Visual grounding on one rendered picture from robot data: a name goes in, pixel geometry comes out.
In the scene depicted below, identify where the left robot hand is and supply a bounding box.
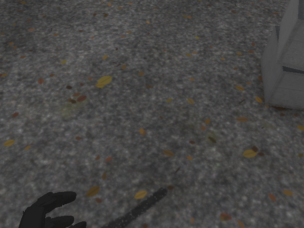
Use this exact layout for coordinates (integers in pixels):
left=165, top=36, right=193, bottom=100
left=18, top=191, right=86, bottom=228

